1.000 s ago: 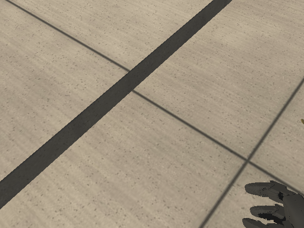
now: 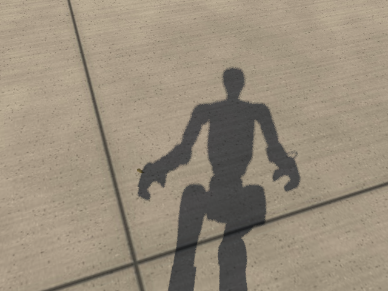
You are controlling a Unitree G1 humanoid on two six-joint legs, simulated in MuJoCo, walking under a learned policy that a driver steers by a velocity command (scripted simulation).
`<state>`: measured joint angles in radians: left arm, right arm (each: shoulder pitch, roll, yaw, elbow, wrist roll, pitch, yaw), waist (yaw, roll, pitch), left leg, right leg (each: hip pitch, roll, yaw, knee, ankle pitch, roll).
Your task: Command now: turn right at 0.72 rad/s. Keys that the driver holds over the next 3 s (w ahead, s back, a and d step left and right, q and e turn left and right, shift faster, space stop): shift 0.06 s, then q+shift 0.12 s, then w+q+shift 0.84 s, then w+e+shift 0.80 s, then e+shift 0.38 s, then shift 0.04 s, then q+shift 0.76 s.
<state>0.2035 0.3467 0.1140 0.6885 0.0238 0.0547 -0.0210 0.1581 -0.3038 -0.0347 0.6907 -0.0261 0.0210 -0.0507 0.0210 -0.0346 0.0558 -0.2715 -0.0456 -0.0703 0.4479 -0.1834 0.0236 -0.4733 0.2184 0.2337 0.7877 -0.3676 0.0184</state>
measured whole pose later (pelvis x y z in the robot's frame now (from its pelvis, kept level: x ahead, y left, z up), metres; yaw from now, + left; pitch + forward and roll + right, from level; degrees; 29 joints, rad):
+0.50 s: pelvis +0.07 +0.02 +0.00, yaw +8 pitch +1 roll -1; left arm 0.37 0.28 0.04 0.81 0.03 -0.07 0.02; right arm 0.26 -0.32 -0.09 0.75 -0.03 0.03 0.08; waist 0.02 0.04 -0.01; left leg -0.71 0.02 -0.02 1.15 -0.21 0.02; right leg 0.06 0.01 -0.07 0.22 -0.31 -0.01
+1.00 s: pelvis +0.39 +0.23 -0.01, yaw +36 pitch +2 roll +1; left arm 0.11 0.27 -0.02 0.63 0.07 -0.05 -0.03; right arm 0.43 -0.31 -0.06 0.79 -0.01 -0.04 0.02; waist -0.04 -0.02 0.02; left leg -0.10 -0.21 -0.09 0.38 -0.29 0.17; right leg -0.75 -0.16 0.06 1.03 -0.19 0.06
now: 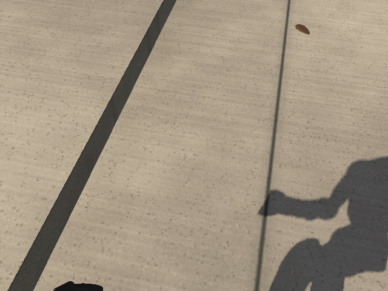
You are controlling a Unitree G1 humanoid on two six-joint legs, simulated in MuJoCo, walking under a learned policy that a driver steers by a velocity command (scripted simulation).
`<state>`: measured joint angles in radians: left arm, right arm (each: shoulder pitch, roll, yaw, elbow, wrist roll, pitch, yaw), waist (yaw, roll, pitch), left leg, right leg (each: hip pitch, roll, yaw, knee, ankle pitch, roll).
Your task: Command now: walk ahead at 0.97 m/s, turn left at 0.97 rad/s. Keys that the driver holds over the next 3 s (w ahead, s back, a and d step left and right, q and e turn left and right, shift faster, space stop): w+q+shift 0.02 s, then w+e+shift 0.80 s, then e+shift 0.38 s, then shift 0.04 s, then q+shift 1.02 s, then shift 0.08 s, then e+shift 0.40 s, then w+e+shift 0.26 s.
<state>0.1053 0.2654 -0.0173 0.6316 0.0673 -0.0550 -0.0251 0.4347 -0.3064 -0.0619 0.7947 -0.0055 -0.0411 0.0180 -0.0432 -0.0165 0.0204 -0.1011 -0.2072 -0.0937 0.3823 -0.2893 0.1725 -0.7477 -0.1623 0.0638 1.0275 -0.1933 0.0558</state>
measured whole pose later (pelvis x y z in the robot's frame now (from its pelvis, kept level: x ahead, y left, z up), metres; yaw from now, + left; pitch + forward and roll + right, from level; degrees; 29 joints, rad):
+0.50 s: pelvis +0.49 -0.03 +0.01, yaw -6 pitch +2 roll -2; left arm 0.57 0.28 0.06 0.92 0.00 -0.07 -0.02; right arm -0.02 -0.25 0.05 0.60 -0.05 -0.08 0.04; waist 0.11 0.02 0.01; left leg -0.67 0.09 -0.09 0.74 -0.09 -0.02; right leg -0.03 0.15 0.15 0.30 -0.28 -0.10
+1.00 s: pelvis +0.94 -0.09 -0.02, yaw -33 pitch +1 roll +2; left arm -0.05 0.34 0.04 0.60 0.05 -0.03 -0.09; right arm 0.49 -0.29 -0.04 0.91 0.01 -0.10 -0.02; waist -0.07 -0.06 0.07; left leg 0.12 0.04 0.28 0.53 -0.48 -0.05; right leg -0.65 0.04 -0.13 0.66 0.03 -0.14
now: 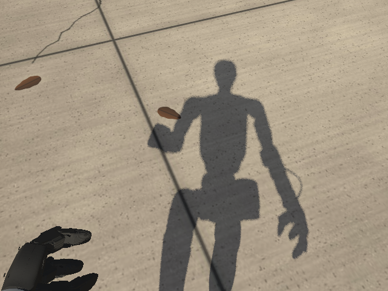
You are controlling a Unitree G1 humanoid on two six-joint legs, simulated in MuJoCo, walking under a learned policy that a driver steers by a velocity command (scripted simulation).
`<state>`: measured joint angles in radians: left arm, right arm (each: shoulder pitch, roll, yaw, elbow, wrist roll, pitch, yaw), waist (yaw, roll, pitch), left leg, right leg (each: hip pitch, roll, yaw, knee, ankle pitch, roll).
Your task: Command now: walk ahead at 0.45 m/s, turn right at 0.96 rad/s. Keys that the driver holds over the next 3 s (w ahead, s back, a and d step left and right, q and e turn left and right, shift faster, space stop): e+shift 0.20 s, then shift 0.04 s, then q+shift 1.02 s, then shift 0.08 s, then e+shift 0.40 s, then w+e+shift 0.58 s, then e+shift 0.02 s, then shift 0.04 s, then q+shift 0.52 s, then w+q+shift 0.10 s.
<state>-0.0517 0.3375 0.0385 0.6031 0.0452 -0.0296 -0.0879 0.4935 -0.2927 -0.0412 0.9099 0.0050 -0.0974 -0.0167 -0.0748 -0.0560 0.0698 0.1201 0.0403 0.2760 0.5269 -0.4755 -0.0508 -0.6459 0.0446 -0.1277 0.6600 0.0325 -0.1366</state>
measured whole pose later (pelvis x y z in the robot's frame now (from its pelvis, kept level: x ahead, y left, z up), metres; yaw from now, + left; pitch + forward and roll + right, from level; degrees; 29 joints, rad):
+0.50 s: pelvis +0.21 +0.06 +0.02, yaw -13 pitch +0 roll -2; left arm 0.22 0.27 0.03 0.77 0.04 0.01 0.01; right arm 0.23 -0.25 0.00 0.72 -0.01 0.02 -0.01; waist 0.00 0.00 0.02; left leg -0.35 0.00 -0.04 0.57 -0.23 0.03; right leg -0.25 0.17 0.11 0.55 -0.28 -0.08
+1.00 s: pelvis +0.21 +0.05 +0.03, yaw +12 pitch +1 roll +0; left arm 0.17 0.30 0.02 0.71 0.02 0.02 0.06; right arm 0.23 -0.34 -0.11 0.71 -0.02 0.06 0.01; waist -0.03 0.04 0.05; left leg -0.47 -0.19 -0.21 0.80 -0.38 -0.03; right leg -0.22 0.06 0.07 0.41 -0.19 -0.05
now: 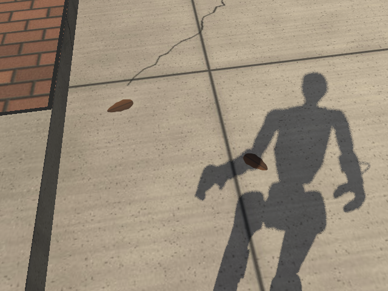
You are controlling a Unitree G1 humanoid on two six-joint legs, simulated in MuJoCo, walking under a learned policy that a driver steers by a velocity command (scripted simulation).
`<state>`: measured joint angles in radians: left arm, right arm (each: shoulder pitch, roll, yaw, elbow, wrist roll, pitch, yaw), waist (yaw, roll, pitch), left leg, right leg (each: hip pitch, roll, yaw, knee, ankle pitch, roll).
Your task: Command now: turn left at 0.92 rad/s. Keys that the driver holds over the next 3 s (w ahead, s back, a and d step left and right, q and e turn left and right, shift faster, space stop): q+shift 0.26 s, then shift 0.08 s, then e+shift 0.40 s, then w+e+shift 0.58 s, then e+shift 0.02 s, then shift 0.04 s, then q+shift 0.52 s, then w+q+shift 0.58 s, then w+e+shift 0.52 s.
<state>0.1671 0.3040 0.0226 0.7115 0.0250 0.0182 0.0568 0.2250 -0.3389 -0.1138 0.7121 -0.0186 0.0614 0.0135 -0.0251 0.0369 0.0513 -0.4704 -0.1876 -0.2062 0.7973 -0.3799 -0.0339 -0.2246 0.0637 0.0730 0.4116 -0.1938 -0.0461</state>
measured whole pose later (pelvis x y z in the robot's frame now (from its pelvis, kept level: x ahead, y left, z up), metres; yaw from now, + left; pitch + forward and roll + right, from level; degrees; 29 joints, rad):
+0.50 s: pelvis +0.00 +0.04 +0.00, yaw +19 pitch -1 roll +0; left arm 0.30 0.29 0.04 0.77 0.01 0.06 -0.01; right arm 0.09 -0.23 -0.01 0.66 -0.02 0.04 -0.01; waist 0.06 -0.05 0.08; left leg -0.20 -0.03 0.05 0.48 -0.27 0.05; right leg -0.36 -0.05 -0.03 0.91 -0.47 0.03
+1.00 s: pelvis +0.05 +0.00 +0.00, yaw -5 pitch +1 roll +2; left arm 0.40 0.29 0.07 0.75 0.00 0.02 -0.03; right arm 0.16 -0.32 -0.05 0.71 -0.05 -0.01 0.04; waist 0.03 0.06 0.00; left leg -0.49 0.04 0.02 1.03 -0.30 -0.04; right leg -0.14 0.07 0.03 0.44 -0.33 -0.11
